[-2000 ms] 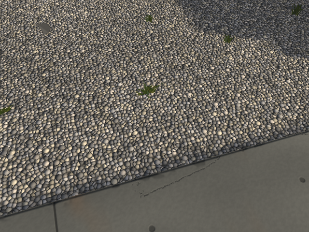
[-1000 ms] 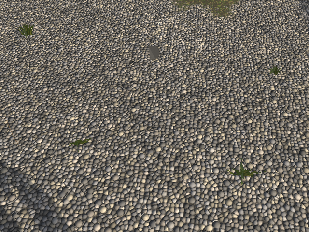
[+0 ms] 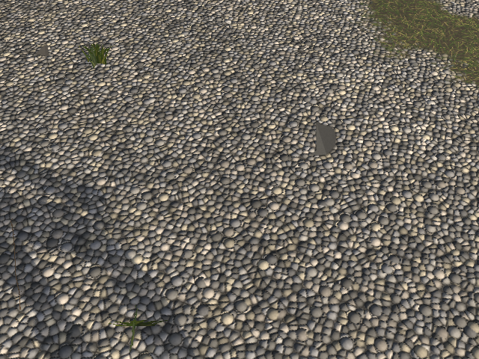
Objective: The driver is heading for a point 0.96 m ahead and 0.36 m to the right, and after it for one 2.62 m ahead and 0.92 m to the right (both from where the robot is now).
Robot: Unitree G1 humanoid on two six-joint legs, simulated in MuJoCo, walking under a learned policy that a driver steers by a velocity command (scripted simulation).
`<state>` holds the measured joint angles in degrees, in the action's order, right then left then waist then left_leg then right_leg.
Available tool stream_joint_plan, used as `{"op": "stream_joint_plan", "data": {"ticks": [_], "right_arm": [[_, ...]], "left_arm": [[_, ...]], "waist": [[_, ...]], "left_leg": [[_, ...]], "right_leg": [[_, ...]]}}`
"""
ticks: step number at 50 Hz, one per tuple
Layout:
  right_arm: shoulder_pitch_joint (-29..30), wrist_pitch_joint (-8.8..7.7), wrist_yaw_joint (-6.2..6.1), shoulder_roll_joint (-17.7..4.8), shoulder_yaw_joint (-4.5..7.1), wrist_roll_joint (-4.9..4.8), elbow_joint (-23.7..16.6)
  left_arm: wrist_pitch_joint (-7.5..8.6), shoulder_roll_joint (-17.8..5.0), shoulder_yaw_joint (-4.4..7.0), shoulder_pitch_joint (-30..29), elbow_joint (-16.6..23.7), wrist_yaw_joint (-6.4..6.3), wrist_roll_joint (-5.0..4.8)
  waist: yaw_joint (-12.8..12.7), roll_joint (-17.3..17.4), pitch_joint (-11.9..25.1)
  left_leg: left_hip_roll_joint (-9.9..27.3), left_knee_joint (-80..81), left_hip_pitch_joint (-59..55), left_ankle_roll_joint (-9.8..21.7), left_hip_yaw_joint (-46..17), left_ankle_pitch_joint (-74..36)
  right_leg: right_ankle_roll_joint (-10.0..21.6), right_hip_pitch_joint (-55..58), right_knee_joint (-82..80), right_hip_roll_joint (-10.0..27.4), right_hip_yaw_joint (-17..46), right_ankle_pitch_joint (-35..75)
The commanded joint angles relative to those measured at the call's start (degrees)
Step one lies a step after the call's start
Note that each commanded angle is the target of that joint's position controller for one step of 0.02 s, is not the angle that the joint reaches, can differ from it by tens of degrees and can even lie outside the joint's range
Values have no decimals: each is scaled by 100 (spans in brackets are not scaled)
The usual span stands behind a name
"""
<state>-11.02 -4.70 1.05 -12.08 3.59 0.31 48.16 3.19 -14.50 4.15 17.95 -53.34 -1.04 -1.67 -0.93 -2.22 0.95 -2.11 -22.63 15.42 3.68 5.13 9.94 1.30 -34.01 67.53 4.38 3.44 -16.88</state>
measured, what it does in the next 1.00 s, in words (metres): walks ahead, turning right: right foot, then left foot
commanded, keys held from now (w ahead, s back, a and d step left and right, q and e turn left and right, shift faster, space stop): w+e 0.98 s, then w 0.02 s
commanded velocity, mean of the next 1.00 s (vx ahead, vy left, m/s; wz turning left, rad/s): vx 0.50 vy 0.00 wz -0.54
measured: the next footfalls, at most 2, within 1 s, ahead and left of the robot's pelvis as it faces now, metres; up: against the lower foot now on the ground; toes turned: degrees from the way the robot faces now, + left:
right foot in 0.36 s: +0.33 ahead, -0.18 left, +0.00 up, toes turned -14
left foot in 0.84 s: +0.66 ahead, -0.09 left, +0.00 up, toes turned -32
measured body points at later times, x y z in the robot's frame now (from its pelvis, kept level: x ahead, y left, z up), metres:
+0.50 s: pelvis +0.27 -0.09 -0.01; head +0.31 -0.11 +0.44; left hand +0.46 +0.13 -0.12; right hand +0.29 -0.38 -0.13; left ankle +0.22 +0.09 -0.64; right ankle +0.29 -0.17 -0.74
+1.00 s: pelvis +0.55 -0.14 +0.00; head +0.57 -0.14 +0.45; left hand +0.79 +0.04 -0.12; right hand +0.51 -0.43 -0.10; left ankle +0.62 -0.07 -0.74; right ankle +0.43 -0.23 -0.65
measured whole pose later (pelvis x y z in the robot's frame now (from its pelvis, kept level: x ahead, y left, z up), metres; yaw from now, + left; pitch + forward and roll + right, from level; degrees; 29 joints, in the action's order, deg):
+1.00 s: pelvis +0.55 -0.14 +0.00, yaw -34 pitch +2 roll +1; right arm -11.0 -6.2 0.4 -14.0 3.8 0.6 44.4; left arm 1.6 -16.8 4.9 16.5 -40.6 -0.4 -1.5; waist 0.5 -2.8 -0.3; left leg -1.5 -24.9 16.5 2.0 3.2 10.6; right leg 1.5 -30.2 68.5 0.9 4.1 -20.0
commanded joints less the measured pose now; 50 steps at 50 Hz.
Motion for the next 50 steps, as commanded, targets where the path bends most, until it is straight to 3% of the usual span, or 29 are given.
{"op": "stream_joint_plan", "data": {"ticks": [1,5,8,13,16,17,18,19,20,21,22,23,24,25,27,30,32,35,37,39,40,41,42,43,44,45,46,47,50], "right_arm": [[179,-184,-33,-561,160,69,-166],[-168,-175,-193,-680,182,64,140],[-321,-158,-261,-806,193,4,252],[-860,-9,-304,-1050,267,-88,491],[-638,76,-319,-1327,341,-145,401],[-558,105,-333,-1406,356,-156,378],[-507,103,-335,-1385,332,-157,335],[-786,13,-292,-963,200,8,80],[-853,-258,-146,-569,24,-18,-101],[-151,-437,-56,-1036,166,-244,-244],[177,-494,-58,-987,144,-288,-349],[221,-493,-123,-912,148,-162,-301],[163,-424,-172,-970,208,-63,-277],[77,-329,-173,-958,233,-50,-292],[102,-211,-188,-820,228,-4,-394],[792,-174,-193,-597,131,52,-640],[1195,-193,-147,-512,77,21,-759],[1542,-215,-76,-663,85,-84,-940],[1590,-269,-36,-844,131,-96,-1020],[1397,-350,-7,-984,190,-105,-1026],[1034,-380,-17,-1037,232,-95,-940],[446,-404,-45,-1199,312,-18,-824],[-474,-395,-94,-1524,400,49,-731],[-933,-331,-68,-1931,480,118,-551],[-781,-305,-55,-1387,375,-19,-655],[-521,-262,-82,-997,265,-43,-746],[-224,-210,-84,-909,206,7,-778],[-50,-176,-82,-809,169,29,-735],[-67,-218,-66,-762,148,25,-608]], "left_arm": [[-92,-137,113,303,283,-50,24],[-66,-214,154,-393,570,5,61],[-52,-105,81,-1057,805,136,92],[-63,-94,9,-1931,1333,358,74],[-78,-334,117,-1626,1475,463,81],[-81,-532,231,-981,1358,474,50],[-81,-902,424,-4,1109,421,30],[-98,-1649,630,628,984,300,20],[-36,-1731,553,605,1118,303,30],[-18,-1263,415,710,1108,291,127],[23,-986,339,355,1115,275,104],[56,-805,285,-139,1219,274,81],[74,-593,214,-471,1302,245,85],[80,-541,188,-594,1377,222,119],[105,-669,216,-546,1383,163,72],[88,-894,289,-328,1357,57,24],[50,-913,302,-156,1322,43,12],[25,-892,307,156,1220,65,-7],[2,-844,301,244,1192,49,-18],[-34,-866,317,191,1228,10,4],[-47,-803,294,98,1276,-2,13],[-30,-628,230,-22,1372,7,48],[-12,-316,111,-49,1520,22,142],[45,-79,29,861,1674,20,-48],[40,-687,117,845,1491,-2,-108],[-3,-996,195,215,1559,2,-40],[-41,-941,204,-94,1625,-4,32],[-46,-864,215,-276,1711,18,89],[-116,-516,177,-191,1779,92,3]], "waist": [[-204,527,57],[-54,520,-128],[145,476,-287],[448,479,-579],[105,808,-190],[-273,831,155],[-764,652,675],[-691,-533,1322],[-388,-1143,2147],[-693,-561,1865],[-550,-380,1166],[-247,145,693],[-29,134,502],[127,75,427],[229,92,338],[72,18,104],[-115,-168,72],[-297,-344,34],[-279,-387,36],[-119,-507,66],[100,-537,161],[396,-446,544],[755,241,1289],[328,2254,1890],[451,1646,1553],[611,1024,853],[494,614,449],[377,591,146],[180,816,0]], "left_leg": [[1648,1397,-248,804,-1042,-1242],[1567,1394,-636,648,-413,-1654],[1518,1416,-744,497,-6,-1534],[1906,950,-1857,407,239,-2027],[1918,-75,-1958,221,540,-4476],[1828,-959,-1868,135,657,-5241],[1583,-2322,-1173,-75,783,-4814],[982,-4558,1101,-405,783,-1703],[-56,-5903,2667,-516,-513,2282],[261,-6029,3313,-326,-1123,1966],[493,-5652,3449,-184,-1036,1494],[724,-5077,3077,-182,-1021,1140],[893,-4617,2577,-225,-996,955],[941,-4400,2221,-275,-999,889],[874,-3863,2068,-468,-876,651],[637,-2422,1929,-654,-735,-337],[394,-1508,1574,-641,-668,-1134],[239,-910,1335,-596,-774,-1482],[228,-624,1283,-506,-917,-1196],[200,-462,943,-379,-925,-734],[179,-262,444,-271,-853,-696],[416,-283,-531,-95,-977,-695],[1397,-336,-2026,229,-1931,-465],[2667,199,-3632,1249,-4663,602],[2705,447,-3439,1214,-5085,1909],[2424,511,-2747,925,-4103,1825],[2167,604,-1996,752,-3337,1117],[1944,740,-1449,695,-2829,555],[1620,1125,-837,655,-1853,-235]], "right_leg": [[21,-556,-41,289,382,756],[16,-1011,-1153,148,491,1861],[49,-756,-2145,84,93,2449],[254,-1102,-2837,22,-356,1611],[569,17,-2971,-446,-946,505],[727,896,-3175,-705,-1077,484],[979,2486,-3601,-845,-891,962],[1706,4698,-3710,527,1496,1026],[2559,5804,-4864,1557,4485,423],[2175,5777,-5044,1366,3894,421],[1918,5009,-4991,1150,2991,854],[1732,4016,-5040,903,2334,1416],[1611,3274,-5144,732,1866,1982],[1594,2812,-5261,608,1726,2206],[1609,2372,-5378,478,1479,2547],[1437,1937,-5415,181,1072,2496],[1240,1797,-5326,-11,941,2155],[1136,1978,-5194,143,1324,1550],[1088,2335,-4879,281,1690,1235],[1014,2517,-4548,352,2004,1179],[918,2483,-4261,229,2027,1329],[736,2214,-3565,-45,1827,1571],[498,1403,-1900,-475,1258,676],[147,-576,-123,-1108,680,-1801],[72,-1289,665,-616,808,-1600],[38,-1434,845,-419,696,-1027],[13,-1210,732,-216,518,-590],[5,-1066,471,-69,493,-322],[8,-640,50,134,328,-39]]}}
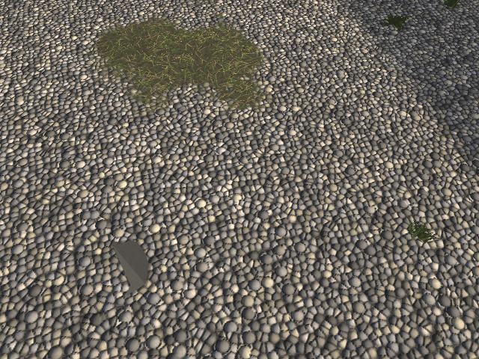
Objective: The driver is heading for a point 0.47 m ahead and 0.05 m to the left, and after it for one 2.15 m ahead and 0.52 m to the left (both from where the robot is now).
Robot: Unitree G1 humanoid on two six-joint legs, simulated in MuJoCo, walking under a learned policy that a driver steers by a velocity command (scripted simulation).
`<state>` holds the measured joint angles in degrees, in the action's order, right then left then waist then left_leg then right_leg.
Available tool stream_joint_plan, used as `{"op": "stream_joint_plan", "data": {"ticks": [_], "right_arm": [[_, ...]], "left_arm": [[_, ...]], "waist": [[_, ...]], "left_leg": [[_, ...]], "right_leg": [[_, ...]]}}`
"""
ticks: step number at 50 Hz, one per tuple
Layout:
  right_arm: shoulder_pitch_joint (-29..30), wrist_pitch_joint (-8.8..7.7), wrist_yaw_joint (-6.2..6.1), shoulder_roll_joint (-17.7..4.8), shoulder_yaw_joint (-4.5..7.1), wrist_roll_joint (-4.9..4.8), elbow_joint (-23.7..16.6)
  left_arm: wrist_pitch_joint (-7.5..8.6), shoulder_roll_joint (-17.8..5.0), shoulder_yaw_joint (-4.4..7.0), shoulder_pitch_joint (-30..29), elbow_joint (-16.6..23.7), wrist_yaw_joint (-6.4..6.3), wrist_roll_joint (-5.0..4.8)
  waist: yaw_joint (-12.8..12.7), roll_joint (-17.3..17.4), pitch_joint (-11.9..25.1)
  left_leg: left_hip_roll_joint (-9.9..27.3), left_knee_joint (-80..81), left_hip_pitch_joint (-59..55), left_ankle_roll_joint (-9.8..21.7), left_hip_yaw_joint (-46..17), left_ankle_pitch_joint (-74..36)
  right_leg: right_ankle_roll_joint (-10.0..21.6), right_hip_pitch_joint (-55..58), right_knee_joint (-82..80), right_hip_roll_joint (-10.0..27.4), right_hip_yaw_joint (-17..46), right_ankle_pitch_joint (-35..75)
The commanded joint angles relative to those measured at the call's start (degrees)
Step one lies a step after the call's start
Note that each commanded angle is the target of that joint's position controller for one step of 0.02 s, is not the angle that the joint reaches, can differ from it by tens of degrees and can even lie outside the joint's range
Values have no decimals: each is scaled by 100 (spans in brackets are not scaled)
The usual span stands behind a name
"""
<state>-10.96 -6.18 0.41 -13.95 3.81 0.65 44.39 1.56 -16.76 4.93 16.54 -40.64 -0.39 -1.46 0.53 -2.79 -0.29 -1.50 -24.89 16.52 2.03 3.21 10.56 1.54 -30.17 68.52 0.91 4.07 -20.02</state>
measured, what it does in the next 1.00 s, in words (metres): walks ahead: right foot, then left foot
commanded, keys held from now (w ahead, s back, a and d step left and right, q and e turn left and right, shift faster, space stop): w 0.34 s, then w+q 0.36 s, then q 0.30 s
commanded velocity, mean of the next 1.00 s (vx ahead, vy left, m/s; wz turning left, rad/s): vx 0.43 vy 0.00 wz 0.13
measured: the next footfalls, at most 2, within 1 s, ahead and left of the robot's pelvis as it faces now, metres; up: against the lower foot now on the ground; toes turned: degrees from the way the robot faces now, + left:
right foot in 0.36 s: +0.33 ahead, -0.17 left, +0.00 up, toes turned -7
left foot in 0.88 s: +0.61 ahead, +0.08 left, +0.00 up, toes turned +10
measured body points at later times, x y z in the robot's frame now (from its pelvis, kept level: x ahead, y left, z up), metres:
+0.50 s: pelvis +0.26 -0.07 +0.00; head +0.29 -0.08 +0.45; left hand +0.43 +0.18 -0.10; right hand +0.30 -0.35 -0.13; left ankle +0.19 +0.09 -0.65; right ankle +0.29 -0.16 -0.74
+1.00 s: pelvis +0.49 -0.01 -0.01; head +0.54 +0.01 +0.43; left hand +0.55 +0.29 -0.13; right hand +0.71 -0.25 -0.11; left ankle +0.57 +0.07 -0.74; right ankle +0.42 -0.18 -0.64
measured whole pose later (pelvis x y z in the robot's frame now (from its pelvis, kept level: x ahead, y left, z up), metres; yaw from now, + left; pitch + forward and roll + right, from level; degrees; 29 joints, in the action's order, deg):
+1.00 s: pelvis +0.49 -0.01 -0.01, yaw +13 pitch +3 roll -1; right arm -7.2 -1.4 1.8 -17.3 4.2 -0.4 40.2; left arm 2.9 -16.8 3.7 9.8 -43.6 -1.7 -0.1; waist 0.0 -0.4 -4.4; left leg -4.2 -31.0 27.3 5.1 -0.2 6.4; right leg -3.2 -25.7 72.0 1.4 1.6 -29.8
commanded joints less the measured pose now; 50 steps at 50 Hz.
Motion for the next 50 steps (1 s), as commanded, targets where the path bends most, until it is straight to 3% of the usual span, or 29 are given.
{"op": "stream_joint_plan", "data": {"ticks": [1,4,8,11,13,15,16,17,18,19,20,21,23,25,28,32,35,38,40,42,43,44,45,46,47,48,49,50], "right_arm": [[-138,-98,11,-645,145,-18,-165],[-281,-105,16,-835,194,-33,5],[-451,-11,-8,-988,196,-137,163],[-838,69,-2,-1138,209,-197,335],[-993,141,3,-1215,221,-230,442],[-964,206,-20,-1325,242,-269,509],[-875,234,-42,-1377,246,-298,527],[-867,249,-64,-1299,205,-297,542],[-848,219,-72,-1029,80,-177,420],[-1388,102,-22,-308,-160,-93,244],[-1131,-6,20,-858,-29,-250,348],[-658,-31,38,-1080,51,-386,168],[-302,25,2,-977,65,-248,134],[-601,212,-13,-793,75,-253,240],[-459,369,-44,-578,55,-241,174],[50,359,31,-506,41,-203,17],[662,340,136,-396,-26,-175,-191],[1075,332,245,-391,-38,-110,-476],[964,338,319,-538,33,-99,-603],[153,343,346,-835,194,-110,-481],[-598,334,286,-1129,351,-103,-298],[-1025,372,133,-1683,506,-82,-256],[-652,370,77,-2139,493,43,-471],[-834,390,131,-1824,437,19,-661],[-496,381,146,-1524,368,-30,-721],[-169,400,124,-1253,308,-156,-730],[101,442,81,-1069,249,-193,-781],[239,473,48,-1035,231,-121,-847]], "left_arm": [[35,-219,81,-105,546,22,-2],[54,-123,20,-399,626,22,46],[159,-3,-86,-1139,761,149,70],[206,16,-131,-1703,933,239,26],[222,-62,-118,-1910,1047,280,3],[238,-210,-59,-1757,1056,302,23],[243,-343,23,-1286,928,288,63],[234,-595,165,-423,642,250,95],[209,-995,301,609,436,161,166],[209,-1503,350,789,402,126,217],[216,-1019,247,954,400,124,185],[239,-787,154,605,363,121,168],[287,-417,43,-67,327,151,165],[399,-239,16,-363,272,170,200],[521,-362,78,-391,74,123,232],[516,-487,116,-279,-128,27,242],[480,-631,154,-87,-262,-24,198],[334,-757,190,-5,-377,-91,133],[224,-905,230,-57,-384,-150,55],[116,-1039,269,-257,-318,-221,-22],[91,-968,236,-328,-281,-232,-45],[141,-708,138,-81,-181,-216,143],[241,-32,-84,706,-27,-113,373],[331,-548,-32,435,-92,-37,183],[327,-694,13,-139,60,-36,0],[283,-647,3,-385,82,-113,61],[196,-686,32,-474,53,-196,157],[94,-744,68,-397,78,-223,178]], "waist": [[17,811,88],[15,651,49],[222,640,-98],[441,656,-260],[453,748,-334],[239,899,-228],[-87,939,63],[-507,844,593],[-916,388,1368],[-528,-1098,2038],[-835,-726,2323],[-773,-562,1401],[-379,-184,587],[-45,-280,377],[64,-108,62],[-54,-52,-135],[-298,37,-340],[-391,21,-476],[-260,-183,-231],[187,-307,268],[581,-115,651],[652,751,1119],[-136,1869,1947],[392,1043,2942],[395,732,2212],[233,335,1456],[74,319,998],[-117,473,846]], "left_leg": [[1558,1431,-904,885,-1488,-543],[1589,1553,-1038,1001,-1058,-1252],[1382,1564,-1105,849,-447,-1500],[1502,1478,-1389,831,-402,-1429],[1675,1322,-1735,795,-452,-1665],[1754,915,-1958,702,-393,-2662],[1652,366,-1937,597,-217,-3604],[1411,-603,-1608,447,35,-4093],[1161,-2241,-270,219,139,-2639],[118,-4314,2006,-130,-36,1771],[203,-5078,2555,-95,-961,2287],[465,-5192,2957,-65,-903,1871],[860,-4573,2580,-97,-773,1052],[997,-4323,1982,-145,-863,636],[993,-3949,2156,-260,-968,157],[893,-2769,2389,-269,-930,-1081],[819,-1917,2288,-186,-587,-1564],[655,-1299,2198,-76,-232,-1314],[425,-1153,1861,62,-5,-819],[11,-922,898,277,249,-440],[-202,-394,-159,458,226,-1044],[591,-468,-1685,798,-917,-3409],[2140,-732,-3454,2113,-3526,-5607],[2289,-232,-3539,2352,-4004,-4711],[1995,-48,-2964,2067,-3284,-3892],[1665,110,-2120,1734,-2776,-3146],[1460,294,-1287,1552,-2492,-2719],[1324,471,-631,1476,-2365,-2491]], "right_leg": [[-40,-1069,-215,479,273,395],[-118,-1248,-1030,459,302,968],[-106,-901,-2495,446,-150,1991],[-60,-744,-3149,339,-408,1969],[54,-721,-3444,252,-486,1583],[252,-254,-3743,71,-614,1187],[387,515,-3999,-118,-767,1278],[567,1822,-4166,-257,-847,1592],[910,3731,-3873,682,211,1966],[1793,5422,-4397,2234,2967,1325],[1849,5345,-4816,2322,3558,812],[1577,4667,-4888,2098,2523,1118],[1234,3189,-5246,1587,1297,1663],[1137,2411,-5705,1415,726,1813],[1132,2071,-6075,1433,106,2182],[912,2283,-6163,1265,-709,2397],[804,2468,-6211,1308,-1091,2356],[671,2874,-5678,1381,-1412,3616],[533,3182,-5098,1448,-1483,4768],[326,3268,-3901,1342,-1540,5860],[95,2938,-2774,1069,-1645,5457],[-310,1610,-1024,679,-1665,3011],[-697,-489,1118,-388,-948,-2187],[-595,-614,1592,-315,188,-2113],[-471,-961,1402,-87,198,-1571],[-448,-1085,921,133,89,-1075],[-469,-890,546,273,69,-782],[-456,-487,312,324,105,-592]]}}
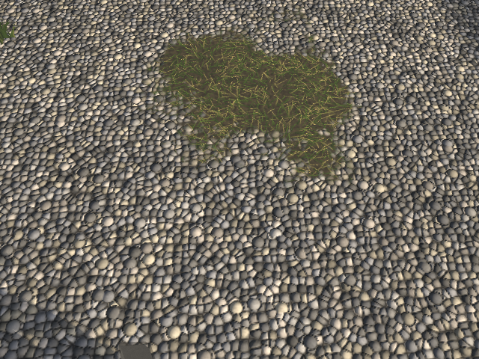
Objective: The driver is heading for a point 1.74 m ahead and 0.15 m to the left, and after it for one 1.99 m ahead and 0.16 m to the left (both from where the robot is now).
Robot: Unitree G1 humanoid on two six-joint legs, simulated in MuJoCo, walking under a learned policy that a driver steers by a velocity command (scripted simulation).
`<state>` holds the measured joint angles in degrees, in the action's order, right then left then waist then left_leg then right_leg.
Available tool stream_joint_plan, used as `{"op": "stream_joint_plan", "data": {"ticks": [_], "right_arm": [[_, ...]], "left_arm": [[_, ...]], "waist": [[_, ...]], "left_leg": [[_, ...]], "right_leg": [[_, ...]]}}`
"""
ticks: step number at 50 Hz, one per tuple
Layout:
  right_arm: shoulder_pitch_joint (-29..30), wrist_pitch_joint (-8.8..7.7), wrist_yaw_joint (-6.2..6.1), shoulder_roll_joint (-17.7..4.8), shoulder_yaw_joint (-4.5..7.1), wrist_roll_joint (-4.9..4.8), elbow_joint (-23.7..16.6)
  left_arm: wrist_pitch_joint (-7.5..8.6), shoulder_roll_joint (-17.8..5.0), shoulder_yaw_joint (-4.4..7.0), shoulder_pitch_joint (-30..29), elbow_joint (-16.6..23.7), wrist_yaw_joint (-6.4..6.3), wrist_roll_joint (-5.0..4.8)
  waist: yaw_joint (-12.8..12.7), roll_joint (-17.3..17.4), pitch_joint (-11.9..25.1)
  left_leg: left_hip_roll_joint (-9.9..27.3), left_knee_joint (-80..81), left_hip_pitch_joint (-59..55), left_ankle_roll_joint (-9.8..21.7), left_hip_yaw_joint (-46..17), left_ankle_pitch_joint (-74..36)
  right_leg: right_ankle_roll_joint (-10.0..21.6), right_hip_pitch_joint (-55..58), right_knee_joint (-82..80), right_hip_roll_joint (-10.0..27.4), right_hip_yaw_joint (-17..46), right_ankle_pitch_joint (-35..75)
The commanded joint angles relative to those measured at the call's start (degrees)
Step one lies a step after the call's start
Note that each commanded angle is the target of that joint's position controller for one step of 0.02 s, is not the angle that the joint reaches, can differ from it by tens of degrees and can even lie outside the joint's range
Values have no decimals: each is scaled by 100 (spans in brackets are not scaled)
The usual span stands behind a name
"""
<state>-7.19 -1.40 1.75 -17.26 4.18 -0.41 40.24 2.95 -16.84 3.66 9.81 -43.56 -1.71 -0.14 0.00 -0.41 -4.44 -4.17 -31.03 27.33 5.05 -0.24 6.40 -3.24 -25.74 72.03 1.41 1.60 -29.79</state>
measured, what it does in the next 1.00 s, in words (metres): walks ahead, turning left: right foot, then left foot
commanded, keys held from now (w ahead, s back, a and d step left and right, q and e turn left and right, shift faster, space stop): q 0.48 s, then no key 0.26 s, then w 0.26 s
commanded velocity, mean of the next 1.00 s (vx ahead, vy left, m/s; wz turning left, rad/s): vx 0.09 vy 0.00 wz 0.40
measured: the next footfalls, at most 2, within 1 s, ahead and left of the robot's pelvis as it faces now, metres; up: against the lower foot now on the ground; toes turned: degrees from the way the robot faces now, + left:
right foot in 0.38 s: +0.18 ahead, -0.15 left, +0.00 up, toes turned +19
left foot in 0.74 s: +0.06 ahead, +0.10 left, +0.00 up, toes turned +21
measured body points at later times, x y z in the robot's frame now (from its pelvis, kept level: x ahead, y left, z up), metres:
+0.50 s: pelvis +0.09 -0.05 +0.01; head +0.12 -0.06 +0.46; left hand +0.15 +0.27 -0.07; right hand +0.33 -0.27 -0.08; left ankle +0.05 +0.06 -0.65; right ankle +0.14 -0.16 -0.73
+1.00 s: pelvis +0.10 -0.01 +0.02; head +0.11 +0.00 +0.47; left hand +0.12 +0.30 -0.08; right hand +0.29 -0.23 -0.08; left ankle +0.03 +0.08 -0.72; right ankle +0.19 -0.13 -0.68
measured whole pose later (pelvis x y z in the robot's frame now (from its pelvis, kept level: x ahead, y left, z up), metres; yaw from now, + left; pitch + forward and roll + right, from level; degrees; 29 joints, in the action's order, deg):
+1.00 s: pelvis +0.10 -0.01 +0.02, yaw +24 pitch +2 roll +0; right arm -18.6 -1.1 -0.9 -14.3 2.8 -0.3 40.5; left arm 2.8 -18.1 4.3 11.5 -44.6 0.7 -0.7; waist 1.7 -1.3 1.3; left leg -0.8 -18.9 7.7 1.6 -2.9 13.0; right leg -0.7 -27.2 46.9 2.9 -0.9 -16.3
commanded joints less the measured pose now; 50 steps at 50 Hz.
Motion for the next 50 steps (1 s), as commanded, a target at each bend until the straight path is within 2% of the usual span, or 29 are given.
{"op": "stream_joint_plan", "data": {"ticks": [1,3,5,8,11,16,18,19,20,21,22,23,24,25,26,29,31,33,36,37,38,39,40,41,42,43,44,46,50], "right_arm": [[-64,11,-98,-738,207,59,-488],[-64,7,-147,-846,245,97,-520],[-135,46,-226,-923,271,50,-528],[-111,173,-337,-929,270,-14,-604],[-91,265,-385,-923,271,-3,-675],[-171,351,-349,-885,271,-16,-761],[-29,402,-358,-814,243,-92,-835],[-172,411,-363,-607,186,-80,-875],[-568,383,-337,-373,137,-66,-930],[-386,296,-306,-859,273,-7,-996],[-462,286,-286,-1162,386,-15,-884],[-523,344,-296,-1115,410,-56,-739],[-555,420,-321,-971,388,-60,-673],[-508,467,-314,-775,328,-62,-686],[-423,480,-301,-597,268,-76,-733],[-95,444,-290,-346,150,-71,-889],[-10,426,-252,-257,83,-30,-936],[-31,424,-219,-327,91,-36,-919],[-450,404,-171,-303,110,-11,-693],[-467,398,-183,-414,117,27,-709],[-662,397,-242,-677,139,77,-745],[-478,393,-237,-795,120,159,-680],[-699,332,-200,-832,192,125,-678],[-960,253,-203,-943,213,155,-544],[-993,171,-235,-984,210,138,-459],[-945,88,-260,-875,172,60,-413],[-917,33,-297,-735,125,21,-390],[-899,-34,-324,-574,88,23,-369],[-904,-109,-269,-711,157,-20,-337]], "left_arm": [[-116,-702,203,351,387,-103,65],[-168,-543,166,445,383,-135,101],[-193,-484,140,321,419,-168,120],[-242,-470,125,5,510,-164,89],[-219,-457,114,-287,608,-120,54],[-48,-506,140,-301,656,-4,0],[7,-543,191,68,547,57,-11],[3,-837,276,206,534,49,60],[-79,-1359,374,-91,643,4,184],[-101,-1158,363,94,631,19,310],[-106,-882,288,-61,732,-6,252],[-129,-667,239,-265,769,-29,171],[-156,-574,208,-364,807,-48,92],[-179,-561,187,-341,790,-63,53],[-212,-599,186,-281,761,-70,67],[-293,-712,227,-117,686,-78,92],[-321,-825,258,-165,663,-47,54],[-329,-893,269,-106,598,0,-4],[-330,-810,202,-128,492,40,-134],[-289,-665,144,157,365,61,-120],[-226,-275,5,285,396,123,110],[-164,-30,-92,247,530,150,190],[-153,-507,6,-282,591,113,109],[-141,-793,117,-636,667,115,-20],[-141,-861,193,-611,616,99,-71],[-135,-883,228,-458,562,101,-71],[-92,-781,221,-352,499,128,-87],[45,-560,177,-307,405,195,-70],[170,-269,39,-506,398,310,-63]], "waist": [[-160,353,1213],[-227,451,1287],[-181,467,1400],[-74,586,1392],[44,778,1181],[115,993,1180],[-161,956,1156],[-107,518,1267],[339,-1134,1127],[77,-1663,1120],[93,-1090,1079],[142,-748,956],[143,-631,873],[84,-633,800],[50,-667,753],[-134,-989,913],[-176,-1145,1025],[-224,-1261,1037],[21,-1095,920],[-5,-853,947],[-106,223,1347],[-266,1441,1244],[302,1302,962],[503,1253,577],[449,1227,303],[358,1273,132],[274,1159,75],[227,910,142],[286,846,308]], "left_leg": [[1496,1183,-1324,1142,-1961,-2046],[1366,1172,-1047,1126,-1762,-2394],[1307,1108,-1111,1058,-1791,-2221],[1153,1130,-1136,845,-2013,-749],[1042,1167,-1071,725,-2315,374],[1071,721,-1444,680,-2858,-479],[815,380,-1288,438,-2846,-645],[503,-167,-808,157,-2536,296],[-429,-1324,271,-240,-1345,2338],[-412,-2686,874,-550,-872,3155],[-126,-3481,934,-704,-914,2804],[-45,-3765,954,-813,-826,2442],[11,-3992,1041,-910,-755,2175],[22,-4076,1043,-977,-701,2007],[19,-3889,943,-1014,-543,1888],[135,-2771,608,-1071,-284,1869],[266,-1921,-16,-1017,-126,1945],[288,-1219,-466,-944,24,1825],[173,778,-1532,-624,257,448],[348,1177,-2160,-457,-47,-134],[1326,1181,-3032,-194,-1229,-1070],[2016,1141,-2574,533,-1896,-265],[1997,1611,-2317,873,-2290,1709],[2061,1973,-2316,925,-2623,2790],[2098,2096,-2315,915,-2752,3054],[2065,2148,-2358,866,-2689,3021],[1960,2189,-2401,790,-2515,2817],[1759,2251,-2431,687,-2091,2186],[1548,2197,-2044,645,-1414,1324]], "right_leg": [[17,-679,-204,218,311,495],[-47,-528,-625,115,261,683],[-134,-632,-1059,46,309,919],[-205,-703,-1671,-18,429,1338],[-207,-599,-2332,-118,498,1464],[-52,15,-3522,-316,486,1147],[116,873,-4852,-258,370,1990],[379,1586,-5108,483,850,2492],[1129,2066,-5175,1715,2077,4036],[1918,1912,-5311,2361,2916,4651],[1908,1875,-5184,2220,2461,4631],[1606,1820,-5069,1784,1818,4431],[1400,1850,-5013,1508,1408,4238],[1390,1804,-5018,1397,1199,4354],[1394,1741,-5080,1242,945,4380],[1490,2049,-5063,1197,688,4398],[1525,1940,-5037,1253,588,4375],[1573,1885,-5012,1345,662,4260],[1314,1517,-4725,1196,568,3694],[958,1134,-4602,1065,475,3169],[426,494,-3795,620,-8,1646],[121,1,-3710,159,-372,221],[11,-252,-3009,57,-369,-15],[56,-858,-2267,70,-251,-101],[115,-1296,-1730,153,-119,-106],[168,-1561,-1532,253,12,135],[227,-1650,-1524,323,87,468],[281,-1546,-1790,324,-24,1059],[263,-584,-3156,178,-253,1650]]}}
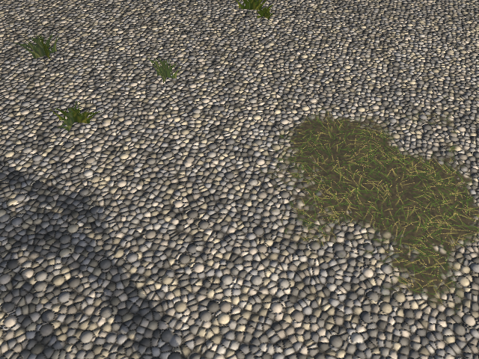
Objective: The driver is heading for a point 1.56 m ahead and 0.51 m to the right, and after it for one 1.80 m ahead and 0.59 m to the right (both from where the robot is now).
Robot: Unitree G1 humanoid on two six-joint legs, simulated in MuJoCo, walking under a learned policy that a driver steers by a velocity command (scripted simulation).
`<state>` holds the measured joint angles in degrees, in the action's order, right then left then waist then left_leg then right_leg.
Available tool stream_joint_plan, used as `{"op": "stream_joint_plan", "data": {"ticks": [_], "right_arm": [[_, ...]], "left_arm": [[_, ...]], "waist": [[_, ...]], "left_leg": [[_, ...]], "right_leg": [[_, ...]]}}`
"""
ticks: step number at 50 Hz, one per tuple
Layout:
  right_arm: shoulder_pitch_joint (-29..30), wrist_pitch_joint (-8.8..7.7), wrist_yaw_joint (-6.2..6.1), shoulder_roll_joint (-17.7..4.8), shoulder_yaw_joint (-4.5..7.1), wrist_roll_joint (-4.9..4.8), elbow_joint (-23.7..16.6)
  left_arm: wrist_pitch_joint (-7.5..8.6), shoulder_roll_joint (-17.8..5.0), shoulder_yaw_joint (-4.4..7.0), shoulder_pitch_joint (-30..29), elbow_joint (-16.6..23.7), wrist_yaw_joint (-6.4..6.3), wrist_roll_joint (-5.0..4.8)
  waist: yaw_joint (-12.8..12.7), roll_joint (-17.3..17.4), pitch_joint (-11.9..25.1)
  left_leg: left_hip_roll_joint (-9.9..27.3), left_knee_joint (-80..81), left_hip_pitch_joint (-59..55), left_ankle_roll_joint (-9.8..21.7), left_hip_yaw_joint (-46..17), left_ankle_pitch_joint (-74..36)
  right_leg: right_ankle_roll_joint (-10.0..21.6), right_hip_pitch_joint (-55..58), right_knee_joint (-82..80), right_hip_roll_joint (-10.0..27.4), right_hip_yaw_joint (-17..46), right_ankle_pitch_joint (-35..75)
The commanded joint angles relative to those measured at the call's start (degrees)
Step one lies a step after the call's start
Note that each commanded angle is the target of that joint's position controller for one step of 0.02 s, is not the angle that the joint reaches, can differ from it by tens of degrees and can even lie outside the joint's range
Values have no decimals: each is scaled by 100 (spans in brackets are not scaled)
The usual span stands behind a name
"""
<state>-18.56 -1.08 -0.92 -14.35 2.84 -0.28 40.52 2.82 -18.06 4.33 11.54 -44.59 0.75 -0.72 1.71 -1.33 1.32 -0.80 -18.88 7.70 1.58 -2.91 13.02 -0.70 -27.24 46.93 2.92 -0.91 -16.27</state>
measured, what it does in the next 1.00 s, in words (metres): walks ahead: right foot, then left foot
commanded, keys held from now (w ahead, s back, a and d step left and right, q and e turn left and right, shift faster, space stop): w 0.72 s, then w+e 0.28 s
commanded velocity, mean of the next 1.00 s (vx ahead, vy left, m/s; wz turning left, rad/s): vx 0.46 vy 0.00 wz -0.05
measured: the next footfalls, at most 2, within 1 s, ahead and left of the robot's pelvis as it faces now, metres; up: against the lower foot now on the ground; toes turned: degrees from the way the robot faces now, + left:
right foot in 0.16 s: +0.14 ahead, -0.14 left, +0.00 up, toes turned -1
left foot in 0.68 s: +0.48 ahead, +0.08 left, +0.00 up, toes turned +1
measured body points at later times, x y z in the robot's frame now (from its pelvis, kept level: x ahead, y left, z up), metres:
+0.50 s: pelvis +0.18 -0.05 +0.00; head +0.21 -0.07 +0.45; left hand +0.19 +0.22 -0.12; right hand +0.38 -0.30 -0.10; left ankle +0.36 +0.12 -0.69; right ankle +0.10 -0.14 -0.75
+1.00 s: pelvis +0.47 +0.00 +0.00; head +0.49 +0.00 +0.45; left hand +0.65 +0.25 -0.11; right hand +0.50 -0.29 -0.12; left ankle +0.44 +0.08 -0.75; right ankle +0.61 -0.20 -0.67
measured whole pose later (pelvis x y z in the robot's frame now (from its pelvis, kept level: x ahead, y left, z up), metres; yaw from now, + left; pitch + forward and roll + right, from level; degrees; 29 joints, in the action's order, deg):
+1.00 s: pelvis +0.47 +0.00 +0.00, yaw -6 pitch +0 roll +2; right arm -18.0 -6.0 0.8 -15.1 3.5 0.9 47.6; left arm 2.5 -17.5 3.3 10.9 -43.9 0.2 -1.3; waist 2.7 -2.9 -1.6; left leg -3.7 -13.2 2.4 3.4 8.2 11.3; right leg -0.5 -41.0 51.7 6.3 5.6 -1.2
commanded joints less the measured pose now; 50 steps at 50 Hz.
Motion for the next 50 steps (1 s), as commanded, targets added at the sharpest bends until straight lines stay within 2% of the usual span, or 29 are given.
{"op": "stream_joint_plan", "data": {"ticks": [1,3,5,7,8,9,10,11,12,13,15,17,20,23,27,30,32,33,34,35,36,37,38,39,40,41,44,47,50], "right_arm": [[160,-151,27,-1069,313,-50,-328],[47,-163,80,-1167,341,-94,-259],[92,-154,116,-1185,334,-135,-218],[92,-133,128,-1007,261,-96,-171],[119,-144,127,-768,173,-41,-168],[201,-198,129,-309,31,39,-360],[196,-297,65,-525,90,-77,-610],[224,-356,59,-1002,218,-170,-543],[374,-375,86,-1060,238,-191,-511],[405,-377,85,-942,221,-131,-435],[434,-345,107,-783,220,-41,-384],[471,-304,119,-662,200,-20,-370],[906,-304,111,-525,149,2,-500],[1485,-361,183,-350,64,-28,-640],[2142,-426,336,-339,25,-90,-835],[2273,-466,432,-462,50,-97,-934],[1792,-465,416,-697,151,-68,-829],[1018,-451,365,-905,268,-59,-616],[12,-424,286,-1172,374,-38,-367],[-664,-403,232,-1784,492,108,-261],[-797,-398,258,-1453,404,24,-174],[-399,-382,232,-1077,290,-9,-197],[-1,-372,208,-907,233,-15,-221],[329,-389,222,-757,180,21,-199],[553,-438,237,-605,142,71,-196],[673,-484,245,-582,146,98,-163],[713,-622,239,-677,200,101,44],[607,-629,172,-778,228,130,212],[562,-595,116,-890,232,99,287]], "left_arm": [[182,-175,-37,-734,525,83,-19],[182,-282,-42,-768,572,119,-55],[202,-362,-34,-555,529,144,-73],[207,-452,23,120,280,115,-60],[220,-614,88,693,141,61,-77],[241,-1140,191,1276,94,5,7],[258,-1497,280,1632,35,82,63],[290,-1056,137,1227,130,103,39],[299,-796,58,959,196,97,51],[299,-691,16,706,255,95,94],[295,-530,-48,500,285,79,129],[323,-525,-47,557,248,51,97],[294,-575,-34,726,128,-10,59],[240,-653,-23,955,0,-60,22],[154,-729,0,1324,-203,-82,-28],[69,-818,48,1369,-300,-109,-58],[25,-965,99,1279,-298,-140,-50],[-15,-960,90,1175,-281,-154,-37],[-18,-835,25,1137,-202,-174,25],[74,-150,-178,1732,-5,-140,127],[216,-153,-225,1843,-106,-86,20],[292,-711,-65,1231,19,-44,-173],[321,-745,-60,747,163,-35,-230],[299,-651,-62,530,194,-53,-158],[226,-612,-21,579,161,-67,-96],[134,-495,-29,787,86,-68,-99],[-48,-264,-48,813,87,-113,-95],[-32,-248,-34,380,248,-109,-56],[39,-127,-83,-160,403,8,-41]], "waist": [[150,953,-279],[159,934,-338],[-26,830,-358],[-360,678,-237],[-625,466,-65],[-781,-823,251],[-800,-1802,503],[-684,-1062,84],[-570,-820,-247],[-456,-536,-325],[-304,-488,-397],[-276,-435,-346],[-361,-233,-394],[-556,-283,-486],[-740,-213,-716],[-606,-281,-706],[-273,-465,-283],[174,-449,228],[620,-347,953],[426,984,1981],[441,1662,2595],[507,1097,1530],[375,707,791],[164,333,317],[-43,442,93],[-195,610,48],[-326,540,-229],[-228,445,-395],[-24,365,-491]], "left_leg": [[1243,956,35,1024,-1126,678],[1359,878,241,1065,-1193,854],[1405,700,521,989,-1213,1004],[1197,171,947,792,-1039,1020],[926,-609,1388,577,-745,806],[229,-2743,2415,119,44,1027],[-200,-4271,3597,-64,16,2019],[204,-4911,4043,6,-322,1686],[411,-4971,4158,94,-251,1132],[564,-4833,4045,105,-183,673],[766,-4433,3649,44,-158,61],[754,-4172,3571,-87,-32,-402],[727,-3257,3637,-252,62,-1011],[596,-2188,3281,-279,220,-1690],[442,-1405,3134,-173,299,-1870],[341,-1074,3008,66,293,-1380],[57,-1020,2142,275,499,-937],[-118,-875,1066,458,665,-1019],[289,-1099,-678,712,276,-1171],[1883,-1195,-3100,1492,-2147,-802],[2448,-157,-3545,1967,-4164,148],[2225,46,-2790,1604,-3349,581],[2014,186,-1835,1371,-2430,329],[1766,409,-973,1231,-1840,-123],[1547,621,-422,1127,-1375,-446],[1455,830,-55,1099,-1081,-555],[1430,1209,438,1133,-378,-1090],[1322,1279,243,1037,228,-1564],[1171,1314,100,842,788,-1732]], "right_leg": [[6,-234,-852,-14,-38,292],[63,81,-1132,-48,-51,280],[194,627,-1494,-86,-79,529],[300,1613,-1703,-237,-182,471],[443,2396,-1856,-19,149,301],[932,3322,-2601,1194,1936,-466],[1692,3699,-3507,1983,4211,-2074],[1657,3403,-3626,1971,4115,-2683],[1464,3069,-3589,1723,3464,-2323],[1335,2795,-3620,1450,2916,-1696],[1205,2335,-3775,1095,2113,-535],[1252,2264,-3907,947,1619,376],[1238,2353,-3966,834,1071,1447],[1147,2303,-3984,720,660,1809],[1172,2642,-3889,948,623,1822],[1074,3162,-3547,1177,645,2521],[959,3371,-2858,1143,555,4302],[839,3233,-1942,944,356,5151],[659,2307,-631,717,237,4554],[301,87,1680,-140,65,1514],[205,-971,2787,-673,805,-1645],[257,-1554,3132,-277,968,-1431],[296,-1560,2895,24,757,-890],[265,-1350,2519,246,653,-485],[237,-1045,2216,423,689,-179],[193,-716,2123,493,717,8],[43,-758,1843,521,773,375],[-27,-1177,1030,458,857,1323],[28,-966,-143,358,483,2242]]}}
